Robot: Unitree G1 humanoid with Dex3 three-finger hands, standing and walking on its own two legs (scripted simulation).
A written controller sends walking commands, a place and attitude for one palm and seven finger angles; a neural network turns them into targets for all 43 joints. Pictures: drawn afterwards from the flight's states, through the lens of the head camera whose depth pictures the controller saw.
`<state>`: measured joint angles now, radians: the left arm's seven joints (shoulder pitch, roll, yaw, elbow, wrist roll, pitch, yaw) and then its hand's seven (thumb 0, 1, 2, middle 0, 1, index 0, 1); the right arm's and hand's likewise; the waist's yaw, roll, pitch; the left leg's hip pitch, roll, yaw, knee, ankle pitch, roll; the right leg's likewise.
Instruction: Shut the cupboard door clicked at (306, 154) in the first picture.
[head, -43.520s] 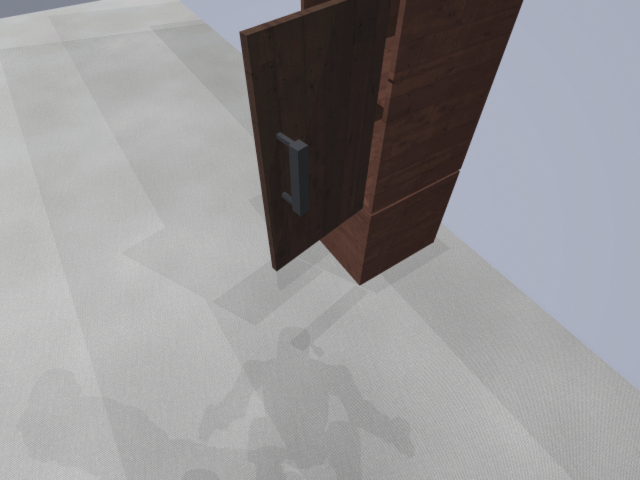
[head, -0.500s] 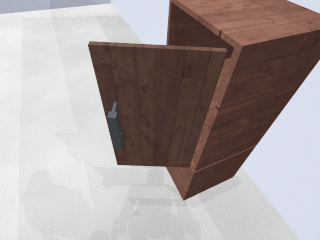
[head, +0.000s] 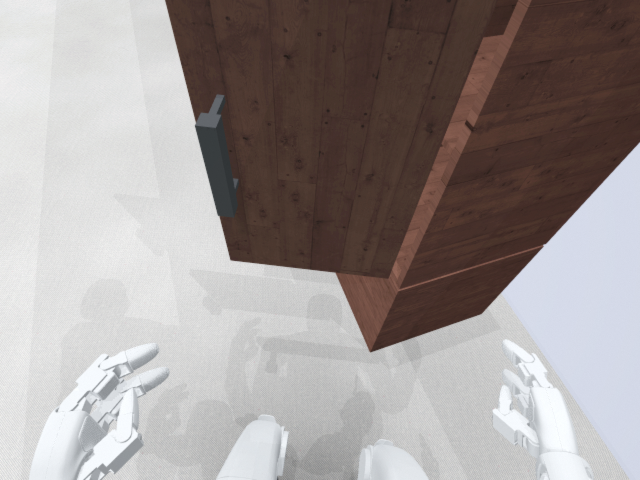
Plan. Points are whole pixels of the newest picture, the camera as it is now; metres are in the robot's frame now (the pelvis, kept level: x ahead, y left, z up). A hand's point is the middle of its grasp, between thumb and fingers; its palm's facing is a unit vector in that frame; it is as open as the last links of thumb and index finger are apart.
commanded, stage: raise the hand and make a fist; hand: left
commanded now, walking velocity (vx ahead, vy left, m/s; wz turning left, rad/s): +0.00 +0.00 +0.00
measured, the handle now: (223, 159) +0.50 +0.20 +0.08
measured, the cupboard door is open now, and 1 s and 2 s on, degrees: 64 64 64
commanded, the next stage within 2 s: bring the fist close to the handle in 1.44 s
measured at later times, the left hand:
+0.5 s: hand (139, 356) +0.22 +0.22 +0.07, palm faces +0.05 -1.00 -0.04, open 3.6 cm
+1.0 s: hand (138, 341) +0.23 +0.22 +0.08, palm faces -0.01 -1.00 -0.03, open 3.1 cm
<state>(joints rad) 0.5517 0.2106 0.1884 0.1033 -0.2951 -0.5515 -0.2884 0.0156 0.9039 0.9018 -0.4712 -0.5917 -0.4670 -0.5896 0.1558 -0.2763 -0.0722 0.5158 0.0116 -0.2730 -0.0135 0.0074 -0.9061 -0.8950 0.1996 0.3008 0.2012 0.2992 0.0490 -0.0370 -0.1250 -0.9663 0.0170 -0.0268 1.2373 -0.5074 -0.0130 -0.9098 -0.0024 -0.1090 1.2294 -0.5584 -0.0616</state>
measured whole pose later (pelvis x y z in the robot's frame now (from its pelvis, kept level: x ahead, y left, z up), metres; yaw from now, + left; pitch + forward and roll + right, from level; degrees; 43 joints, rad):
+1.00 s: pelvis +0.01 +0.04 +0.02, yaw -1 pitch +13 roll -4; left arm 0.39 0.25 0.12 -0.08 -0.27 -0.35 -0.22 0.02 0.90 0.90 -1.29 -1.48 -1.28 -1.48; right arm 0.24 -0.22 0.04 0.46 0.03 -0.17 -0.05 0.01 -0.90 -0.89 0.20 0.30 0.21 0.30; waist 0.02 0.03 -0.13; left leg -0.89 0.01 -0.01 1.16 -0.49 0.04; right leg -0.82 0.00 -0.09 1.09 -0.51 -0.01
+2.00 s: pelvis +0.02 +0.02 +0.03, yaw -1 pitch +14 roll -1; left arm 0.05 0.22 0.13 0.19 -0.27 -0.33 -0.19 0.02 0.90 0.90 -1.30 -1.50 -1.30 -1.50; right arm 0.26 -0.25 0.02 0.55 0.04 -0.14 -0.06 0.01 -0.91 -0.89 0.20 0.30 0.20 0.30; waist 0.00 0.04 -0.14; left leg -0.87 0.02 0.00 1.11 -0.48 0.01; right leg -0.82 0.01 -0.07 1.09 -0.51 -0.03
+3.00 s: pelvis +0.01 +0.01 +0.03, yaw -2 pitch +15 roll -1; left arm -0.37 0.22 0.17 0.66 -0.18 -0.46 -0.12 0.02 0.90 0.90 -1.30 -1.50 -1.30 -1.50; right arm 0.27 -0.26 -0.01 0.63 0.03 -0.05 -0.02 0.01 -0.91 -0.89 0.20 0.30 0.20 0.30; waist -0.03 0.02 -0.12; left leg -0.90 0.02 0.02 1.08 -0.45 0.01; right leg -0.86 0.01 -0.06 1.07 -0.48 -0.03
